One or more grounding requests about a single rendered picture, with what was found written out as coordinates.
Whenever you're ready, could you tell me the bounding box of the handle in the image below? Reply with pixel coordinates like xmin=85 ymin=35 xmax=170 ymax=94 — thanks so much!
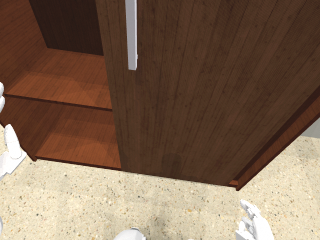
xmin=125 ymin=0 xmax=138 ymax=70

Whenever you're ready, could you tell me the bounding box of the robot left thigh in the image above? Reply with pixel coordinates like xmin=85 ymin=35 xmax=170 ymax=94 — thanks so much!
xmin=114 ymin=229 xmax=146 ymax=240

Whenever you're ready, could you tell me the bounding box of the robot right hand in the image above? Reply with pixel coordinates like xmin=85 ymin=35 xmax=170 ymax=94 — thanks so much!
xmin=235 ymin=199 xmax=275 ymax=240

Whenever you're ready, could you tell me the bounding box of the robot left shin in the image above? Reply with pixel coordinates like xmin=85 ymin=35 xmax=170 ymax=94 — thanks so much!
xmin=130 ymin=227 xmax=142 ymax=234

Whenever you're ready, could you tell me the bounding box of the robot left hand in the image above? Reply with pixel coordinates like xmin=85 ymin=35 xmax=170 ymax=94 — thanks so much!
xmin=0 ymin=82 xmax=27 ymax=181

